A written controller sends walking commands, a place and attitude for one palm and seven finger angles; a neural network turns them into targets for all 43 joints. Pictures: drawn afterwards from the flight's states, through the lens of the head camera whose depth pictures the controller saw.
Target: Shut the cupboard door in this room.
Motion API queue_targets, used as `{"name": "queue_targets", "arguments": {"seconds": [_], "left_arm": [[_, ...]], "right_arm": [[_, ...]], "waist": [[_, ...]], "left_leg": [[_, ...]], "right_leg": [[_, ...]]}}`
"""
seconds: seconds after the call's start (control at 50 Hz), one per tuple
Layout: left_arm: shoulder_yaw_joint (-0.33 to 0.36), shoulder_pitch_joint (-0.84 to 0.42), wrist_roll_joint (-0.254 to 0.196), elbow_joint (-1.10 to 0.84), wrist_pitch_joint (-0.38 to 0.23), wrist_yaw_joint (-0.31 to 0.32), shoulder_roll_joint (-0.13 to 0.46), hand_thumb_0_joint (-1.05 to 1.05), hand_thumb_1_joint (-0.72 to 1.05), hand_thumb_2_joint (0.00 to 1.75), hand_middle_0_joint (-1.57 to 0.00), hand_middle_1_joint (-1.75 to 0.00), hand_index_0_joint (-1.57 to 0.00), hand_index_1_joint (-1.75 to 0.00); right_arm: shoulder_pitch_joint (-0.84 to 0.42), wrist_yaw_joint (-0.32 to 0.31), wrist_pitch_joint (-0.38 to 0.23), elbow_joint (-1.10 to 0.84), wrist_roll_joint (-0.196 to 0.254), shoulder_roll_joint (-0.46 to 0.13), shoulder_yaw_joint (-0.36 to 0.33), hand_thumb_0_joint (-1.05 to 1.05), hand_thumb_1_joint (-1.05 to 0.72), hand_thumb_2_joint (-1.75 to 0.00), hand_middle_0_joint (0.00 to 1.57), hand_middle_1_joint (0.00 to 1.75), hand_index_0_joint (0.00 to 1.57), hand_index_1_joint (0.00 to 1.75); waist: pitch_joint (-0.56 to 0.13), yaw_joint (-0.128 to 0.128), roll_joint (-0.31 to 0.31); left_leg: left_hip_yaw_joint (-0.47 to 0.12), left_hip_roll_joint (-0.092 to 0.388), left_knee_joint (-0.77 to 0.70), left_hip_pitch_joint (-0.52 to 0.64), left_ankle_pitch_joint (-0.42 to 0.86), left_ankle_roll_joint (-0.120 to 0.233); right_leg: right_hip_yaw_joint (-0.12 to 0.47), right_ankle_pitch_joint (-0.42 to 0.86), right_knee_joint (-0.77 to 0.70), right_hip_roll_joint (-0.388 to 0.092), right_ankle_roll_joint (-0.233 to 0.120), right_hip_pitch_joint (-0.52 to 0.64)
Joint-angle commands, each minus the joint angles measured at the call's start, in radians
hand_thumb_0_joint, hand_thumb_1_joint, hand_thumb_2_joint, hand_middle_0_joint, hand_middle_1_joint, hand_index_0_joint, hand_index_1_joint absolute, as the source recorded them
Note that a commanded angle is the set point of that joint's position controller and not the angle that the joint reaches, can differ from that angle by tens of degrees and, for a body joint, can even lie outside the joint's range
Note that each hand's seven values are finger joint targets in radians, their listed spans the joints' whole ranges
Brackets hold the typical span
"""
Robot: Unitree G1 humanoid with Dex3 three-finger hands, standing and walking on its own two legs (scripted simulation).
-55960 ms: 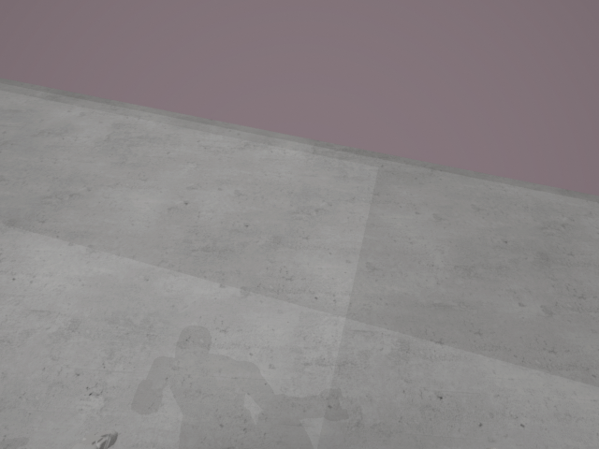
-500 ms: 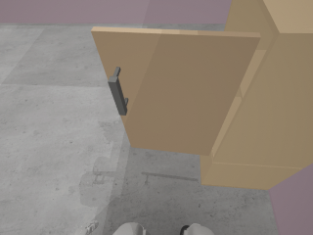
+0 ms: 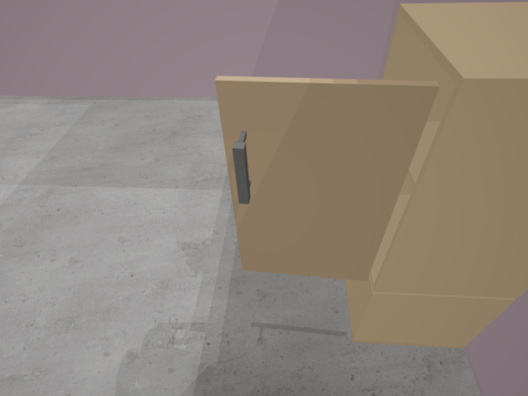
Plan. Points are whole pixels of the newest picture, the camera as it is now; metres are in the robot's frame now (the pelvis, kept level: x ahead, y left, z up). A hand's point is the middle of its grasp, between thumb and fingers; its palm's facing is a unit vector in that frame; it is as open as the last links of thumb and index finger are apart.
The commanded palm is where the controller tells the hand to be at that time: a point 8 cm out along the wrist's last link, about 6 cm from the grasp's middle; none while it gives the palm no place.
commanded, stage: come to a stop and stand still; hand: left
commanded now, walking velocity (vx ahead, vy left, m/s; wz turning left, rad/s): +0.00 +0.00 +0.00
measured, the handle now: (243, 168) +0.52 +0.08 +0.07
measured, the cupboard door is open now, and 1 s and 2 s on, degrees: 87 87 87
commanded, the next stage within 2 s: look again from close up in 0.34 s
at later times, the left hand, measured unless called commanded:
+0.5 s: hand out of the picture +0.05 +0.24 -0.14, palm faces +0.01 -0.95 -0.31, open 7.4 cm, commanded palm none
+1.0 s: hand out of the picture +0.10 +0.22 -0.14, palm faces +0.03 -0.96 -0.28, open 7.4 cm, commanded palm none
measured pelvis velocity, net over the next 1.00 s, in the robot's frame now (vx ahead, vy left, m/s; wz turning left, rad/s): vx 0.03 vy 0.00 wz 0.03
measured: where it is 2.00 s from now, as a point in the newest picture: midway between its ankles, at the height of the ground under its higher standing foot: outside the picture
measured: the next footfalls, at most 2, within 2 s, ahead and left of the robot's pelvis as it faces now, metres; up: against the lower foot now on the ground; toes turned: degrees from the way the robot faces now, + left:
right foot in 1.56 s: +0.14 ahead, -0.20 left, +0.00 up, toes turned -4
left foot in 1.76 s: +0.10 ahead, +0.00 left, +0.00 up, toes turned +1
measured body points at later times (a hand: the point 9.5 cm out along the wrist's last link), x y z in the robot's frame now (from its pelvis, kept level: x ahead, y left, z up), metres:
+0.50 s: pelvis +0.00 +0.01 +0.02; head +0.00 +0.00 +0.47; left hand +0.05 +0.29 -0.12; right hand +0.05 -0.27 -0.13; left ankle -0.01 +0.08 -0.72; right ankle +0.05 -0.11 -0.72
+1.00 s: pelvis +0.03 +0.00 +0.02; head +0.03 +0.00 +0.47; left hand +0.10 +0.27 -0.12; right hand +0.13 -0.27 -0.11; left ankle -0.01 +0.08 -0.72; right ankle +0.05 -0.11 -0.72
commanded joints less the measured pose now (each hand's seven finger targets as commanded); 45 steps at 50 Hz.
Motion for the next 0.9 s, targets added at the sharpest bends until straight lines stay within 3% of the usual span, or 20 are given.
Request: {"name": "queue_targets", "arguments": {"seconds": [0.0,0.04,0.06,0.08,0.12,0.32,0.5,0.72,0.88], "left_arm": [[0.043,-0.118,-0.003,-0.109,-0.046,0.019,0.212,0.0,0.9,0.9,-0.2,-0.3,-0.2,-0.3],[0.038,-0.129,-0.004,-0.11,-0.035,0.019,0.198,0.0,0.9,0.9,-0.2,-0.3,-0.2,-0.3],[0.037,-0.115,-0.004,-0.103,-0.029,0.018,0.189,0.0,0.9,0.9,-0.2,-0.3,-0.2,-0.3],[0.035,-0.096,-0.003,-0.091,-0.026,0.016,0.183,0.0,0.9,0.9,-0.2,-0.3,-0.2,-0.3],[0.035,-0.076,0.002,-0.073,-0.026,0.014,0.186,0.0,0.9,0.9,-0.2,-0.3,-0.2,-0.3],[0.027,-0.107,-0.002,-0.002,-0.033,0.012,0.225,0.0,0.9,0.9,-0.2,-0.3,-0.2,-0.3],[0.01,-0.139,-0.01,0.044,-0.048,0.013,0.26,0.0,0.9,0.9,-0.2,-0.3,-0.2,-0.3],[0.0,-0.169,-0.012,0.079,-0.054,0.018,0.267,0.0,0.9,0.9,-0.2,-0.3,-0.2,-0.3],[-0.001,-0.178,-0.012,0.092,-0.053,0.019,0.264,0.0,0.9,0.9,-0.2,-0.3,-0.2,-0.3]], "right_arm": [[0.065,0.001,-0.035,-0.029,-0.002,-0.155,-0.043,0.0,-0.9,-0.9,0.2,0.3,0.2,0.3],[0.052,0.004,-0.041,-0.02,-0.005,-0.173,-0.043,0.0,-0.9,-0.9,0.2,0.3,0.2,0.3],[0.025,0.005,-0.043,-0.018,-0.009,-0.187,-0.045,0.0,-0.9,-0.9,0.2,0.3,0.2,0.3],[-0.004,0.005,-0.044,-0.019,-0.009,-0.201,-0.046,0.0,-0.9,-0.9,0.2,0.3,0.2,0.3],[-0.032,0.006,-0.049,-0.015,-0.008,-0.212,-0.045,0.0,-0.9,-0.9,0.2,0.3,0.2,0.3],[-0.026,0.01,-0.051,0.064,-0.003,-0.241,-0.037,0.0,-0.9,-0.9,0.2,0.3,0.2,0.3],[-0.053,0.014,-0.051,0.117,0.003,-0.256,-0.02,0.0,-0.9,-0.9,0.2,0.3,0.2,0.3],[-0.114,0.011,-0.05,0.155,0.003,-0.254,-0.007,0.0,-0.9,-0.9,0.2,0.3,0.2,0.3],[-0.135,0.007,-0.047,0.168,0.003,-0.251,-0.005,0.0,-0.9,-0.9,0.2,0.3,0.2,0.3]], "waist": [[0.014,-0.061,-0.17],[0.049,-0.051,-0.072],[0.072,-0.03,-0.022],[0.084,-0.012,0.021],[0.063,0.01,0.052],[0.062,0.003,-0.029],[0.031,-0.011,-0.058],[-0.025,-0.008,-0.043],[-0.021,-0.005,-0.049]], "left_leg": [[-0.129,0.063,-0.123,0.054,0.058,0.008],[-0.19,0.11,-0.239,0.009,-0.001,0.022],[-0.238,0.143,-0.31,-0.057,-0.072,0.027],[-0.27,0.172,-0.372,-0.118,-0.138,0.029],[-0.282,0.181,-0.406,-0.163,-0.148,0.028],[-0.246,0.166,-0.411,-0.111,-0.084,0.006],[-0.187,0.144,-0.349,-0.002,0.107,0.001],[-0.164,0.153,-0.323,0.083,0.307,-0.008],[-0.159,0.156,-0.333,0.105,0.327,-0.014]], "right_leg": [[0.251,-0.143,-0.295,-0.144,-0.09,-0.047],[0.171,-0.132,-0.237,-0.085,-0.054,-0.046],[0.13,-0.086,-0.197,-0.056,-0.037,-0.006],[0.089,-0.03,-0.163,-0.04,-0.025,0.051],[0.068,0.037,-0.148,-0.038,-0.018,0.132],[0.09,0.065,-0.217,-0.078,-0.017,0.169],[0.137,0.11,-0.289,-0.116,-0.018,0.179],[0.12,0.32,-0.283,-0.123,-0.018,0.253],[0.114,0.349,-0.301,-0.127,-0.014,0.274]]}}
